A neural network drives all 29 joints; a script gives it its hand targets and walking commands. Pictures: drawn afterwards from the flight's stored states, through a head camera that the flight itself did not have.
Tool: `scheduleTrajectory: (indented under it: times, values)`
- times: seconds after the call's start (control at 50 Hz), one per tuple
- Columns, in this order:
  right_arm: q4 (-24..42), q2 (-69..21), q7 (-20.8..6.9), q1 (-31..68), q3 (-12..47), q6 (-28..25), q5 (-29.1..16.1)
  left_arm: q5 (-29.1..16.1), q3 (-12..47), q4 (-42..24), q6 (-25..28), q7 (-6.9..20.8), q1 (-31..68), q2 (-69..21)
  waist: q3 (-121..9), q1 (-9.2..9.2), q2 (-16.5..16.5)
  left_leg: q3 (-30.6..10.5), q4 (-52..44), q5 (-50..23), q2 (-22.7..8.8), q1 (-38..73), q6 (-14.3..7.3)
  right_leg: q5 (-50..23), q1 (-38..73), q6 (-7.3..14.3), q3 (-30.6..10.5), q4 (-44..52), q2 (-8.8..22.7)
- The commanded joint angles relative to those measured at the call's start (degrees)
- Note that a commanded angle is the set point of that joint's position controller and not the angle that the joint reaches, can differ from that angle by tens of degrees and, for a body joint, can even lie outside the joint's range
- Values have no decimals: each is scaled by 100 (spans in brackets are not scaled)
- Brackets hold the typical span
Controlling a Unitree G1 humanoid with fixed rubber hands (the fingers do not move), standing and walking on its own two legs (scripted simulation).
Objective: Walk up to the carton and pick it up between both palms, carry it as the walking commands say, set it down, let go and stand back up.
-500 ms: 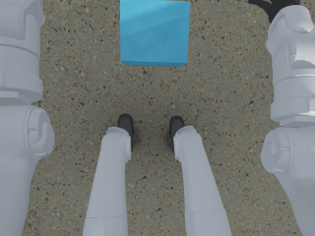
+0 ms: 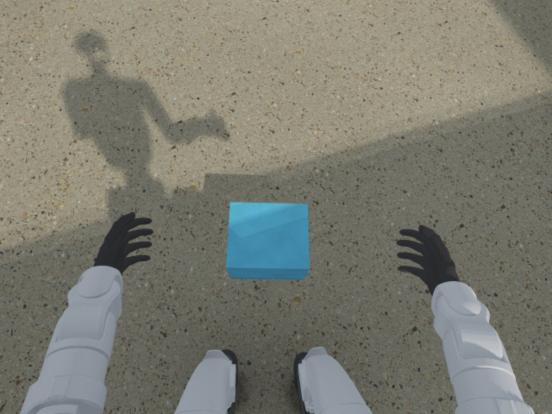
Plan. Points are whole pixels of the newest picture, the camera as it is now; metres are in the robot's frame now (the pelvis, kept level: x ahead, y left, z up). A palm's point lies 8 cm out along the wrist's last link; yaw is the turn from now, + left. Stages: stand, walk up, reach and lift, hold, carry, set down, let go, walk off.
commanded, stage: let go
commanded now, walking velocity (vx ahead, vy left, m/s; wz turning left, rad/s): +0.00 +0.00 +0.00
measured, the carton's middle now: (268, 242) +0.53 -0.01 -0.64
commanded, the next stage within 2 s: stand in 0.78 s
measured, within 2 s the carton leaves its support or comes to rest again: neither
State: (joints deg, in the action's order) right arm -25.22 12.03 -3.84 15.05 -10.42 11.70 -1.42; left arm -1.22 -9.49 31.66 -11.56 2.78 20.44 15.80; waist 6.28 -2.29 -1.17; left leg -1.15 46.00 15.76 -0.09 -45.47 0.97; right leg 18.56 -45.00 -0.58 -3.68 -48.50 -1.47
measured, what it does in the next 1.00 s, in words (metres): shifts its weight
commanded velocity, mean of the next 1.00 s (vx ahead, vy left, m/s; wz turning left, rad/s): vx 0.00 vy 0.00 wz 0.00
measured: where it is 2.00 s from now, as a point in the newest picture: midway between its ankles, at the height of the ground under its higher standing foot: (267, 402)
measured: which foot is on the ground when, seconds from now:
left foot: down 0.00-1.00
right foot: down 0.00-1.00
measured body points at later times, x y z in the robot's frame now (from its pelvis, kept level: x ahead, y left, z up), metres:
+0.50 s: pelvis +0.06 +0.01 +0.04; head +0.09 +0.02 +0.49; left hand +0.25 +0.27 -0.03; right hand +0.22 -0.24 -0.03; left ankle +0.06 +0.14 -0.69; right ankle +0.05 -0.12 -0.69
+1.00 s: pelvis +0.06 +0.01 +0.04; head +0.04 +0.02 +0.49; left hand +0.23 +0.27 -0.04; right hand +0.21 -0.28 -0.02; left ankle +0.06 +0.14 -0.69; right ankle +0.05 -0.12 -0.69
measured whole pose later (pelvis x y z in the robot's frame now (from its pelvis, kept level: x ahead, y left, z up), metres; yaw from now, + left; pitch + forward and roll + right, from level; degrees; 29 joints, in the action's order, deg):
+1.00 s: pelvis +0.06 +0.01 +0.04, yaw +0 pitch -3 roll +0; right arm -30.8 16.8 -2.0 -13.5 -5.7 3.8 1.0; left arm 2.8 -7.7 35.2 -3.6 1.2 -11.4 13.5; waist -0.4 -2.3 -1.2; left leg -1.1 28.8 15.6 -0.2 -10.3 0.8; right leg 16.9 -8.4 -0.7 -3.7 -28.2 -0.7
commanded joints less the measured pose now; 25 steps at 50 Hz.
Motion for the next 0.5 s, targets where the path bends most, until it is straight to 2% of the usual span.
scheduleTrajectory:
  times: [0.0,0.14,0.22,0.32,0.48]
  values:
    - [213,566,-75,-477,378,-517,202,171,319,-649,533,49,-615,199,-2775,32,143,265,-1177,47,223,2515,11,-71,1694,-72,520,1544,-136]
    - [859,571,-94,-1700,639,-948,67,65,599,-1255,955,46,-1962,-31,-2734,96,241,205,-1494,-1623,341,3632,7,-1626,2572,-86,532,1902,-228]
    - [968,560,-86,-2348,713,-1084,26,65,700,-1441,1039,73,-2727,-105,-2351,185,293,226,-1766,-2159,393,4057,50,-2111,2935,-96,514,2185,-264]
    - [1022,638,-130,-2744,756,-1106,77,73,726,-1583,1030,76,-3332,-29,-1727,314,369,266,-2064,-2276,376,4403,124,-2015,3316,-44,519,2472,-281]
    - [836,598,-201,-2606,823,-783,164,101,744,-1488,721,155,-3201,33,-916,240,354,275,-2333,-1303,318,4361,113,-1184,3503,-32,536,2686,-209]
